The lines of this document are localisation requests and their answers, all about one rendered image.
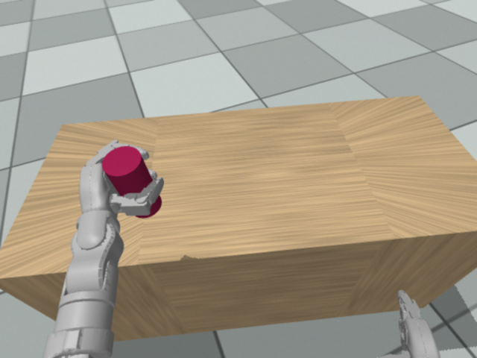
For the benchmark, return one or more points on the left robot arm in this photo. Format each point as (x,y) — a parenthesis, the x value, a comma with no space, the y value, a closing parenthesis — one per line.
(84,319)

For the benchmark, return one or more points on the can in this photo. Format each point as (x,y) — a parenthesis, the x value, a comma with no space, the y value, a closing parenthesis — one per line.
(128,173)

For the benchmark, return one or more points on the left robot hand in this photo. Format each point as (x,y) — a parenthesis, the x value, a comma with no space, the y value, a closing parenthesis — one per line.
(98,193)

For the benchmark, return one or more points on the right robot hand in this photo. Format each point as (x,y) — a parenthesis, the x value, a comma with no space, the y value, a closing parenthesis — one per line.
(416,335)

